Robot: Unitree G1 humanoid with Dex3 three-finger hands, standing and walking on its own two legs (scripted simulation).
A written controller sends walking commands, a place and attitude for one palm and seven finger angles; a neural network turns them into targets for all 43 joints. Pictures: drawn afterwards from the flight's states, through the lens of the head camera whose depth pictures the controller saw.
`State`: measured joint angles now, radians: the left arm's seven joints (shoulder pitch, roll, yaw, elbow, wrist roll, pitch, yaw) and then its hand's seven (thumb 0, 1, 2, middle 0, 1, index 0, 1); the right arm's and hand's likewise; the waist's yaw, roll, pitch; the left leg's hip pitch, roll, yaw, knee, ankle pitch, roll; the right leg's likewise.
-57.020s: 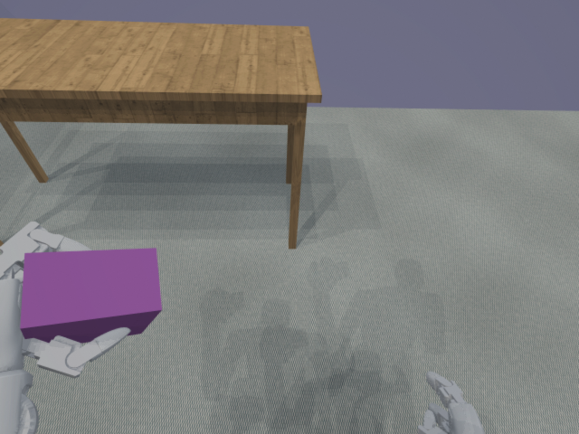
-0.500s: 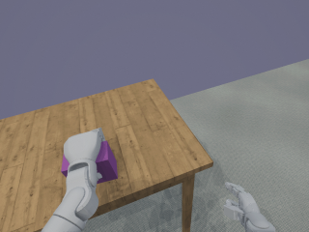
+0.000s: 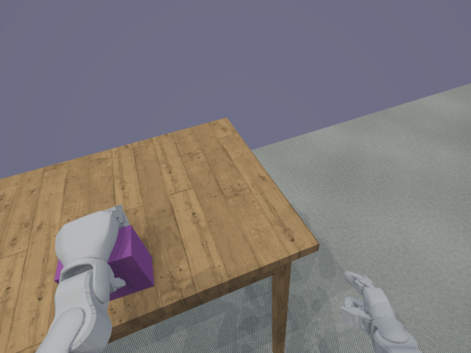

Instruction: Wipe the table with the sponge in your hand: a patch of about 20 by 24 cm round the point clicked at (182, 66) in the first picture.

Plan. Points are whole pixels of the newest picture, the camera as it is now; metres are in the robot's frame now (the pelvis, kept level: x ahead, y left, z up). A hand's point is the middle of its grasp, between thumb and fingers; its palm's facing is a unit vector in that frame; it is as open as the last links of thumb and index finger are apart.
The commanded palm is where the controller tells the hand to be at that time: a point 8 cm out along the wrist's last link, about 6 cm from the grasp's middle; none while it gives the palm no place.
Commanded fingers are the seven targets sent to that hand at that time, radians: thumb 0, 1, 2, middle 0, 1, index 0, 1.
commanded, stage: slide back across to the middle lane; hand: left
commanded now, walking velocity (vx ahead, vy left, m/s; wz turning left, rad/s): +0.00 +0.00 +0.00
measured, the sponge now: (113, 271) +0.24 +0.26 +0.03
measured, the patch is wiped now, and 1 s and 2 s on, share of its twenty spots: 1.00 1.00 1.00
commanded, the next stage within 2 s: wipe forward along the middle lane in 0.10 s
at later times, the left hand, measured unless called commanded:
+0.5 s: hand (87, 252) +0.24 +0.29 +0.08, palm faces +0.00 -0.07 -1.00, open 10.3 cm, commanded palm +0.22 +0.30 +0.12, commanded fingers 0.00 0.10 1.30 -1.20 -1.60 -1.20 -1.60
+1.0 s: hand (88, 229) +0.29 +0.32 +0.08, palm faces -0.05 -0.04 -1.00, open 10.3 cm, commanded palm +0.27 +0.32 +0.11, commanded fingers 0.00 0.10 1.30 -1.20 -1.60 -1.20 -1.60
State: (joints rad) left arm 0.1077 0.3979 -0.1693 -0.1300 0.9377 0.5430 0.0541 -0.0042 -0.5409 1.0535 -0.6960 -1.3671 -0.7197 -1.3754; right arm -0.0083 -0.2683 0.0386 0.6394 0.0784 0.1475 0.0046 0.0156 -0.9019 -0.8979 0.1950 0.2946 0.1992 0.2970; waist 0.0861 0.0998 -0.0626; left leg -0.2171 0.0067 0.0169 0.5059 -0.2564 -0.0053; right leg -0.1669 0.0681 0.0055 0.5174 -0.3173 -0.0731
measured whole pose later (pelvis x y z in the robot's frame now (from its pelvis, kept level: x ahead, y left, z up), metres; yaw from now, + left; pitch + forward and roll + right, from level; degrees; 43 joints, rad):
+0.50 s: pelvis -0.02 +0.00 +0.00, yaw +2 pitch -1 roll +0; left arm -0.04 0.44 -0.09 0.11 0.94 0.38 0.03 0.00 -0.57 1.06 -0.73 -1.34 -0.75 -1.35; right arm 0.07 -0.28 0.03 0.69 0.07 0.08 -0.06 0.02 -0.90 -0.90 0.20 0.29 0.20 0.30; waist 0.09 0.11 -0.06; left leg -0.27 0.00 -0.02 0.51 -0.22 0.00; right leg -0.20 0.06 -0.03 0.50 -0.29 -0.07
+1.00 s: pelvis -0.02 +0.00 +0.00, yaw +2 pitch +2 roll +0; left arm -0.28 0.48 -0.05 0.41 0.96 0.29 0.02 0.00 -0.59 1.07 -0.74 -1.34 -0.76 -1.35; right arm 0.14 -0.30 0.01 0.68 0.08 0.11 -0.06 0.01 -0.90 -0.90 0.20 0.29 0.20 0.30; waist 0.06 0.09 -0.08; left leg -0.35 0.00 -0.03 0.55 -0.23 0.00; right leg -0.27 0.06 -0.04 0.53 -0.29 -0.07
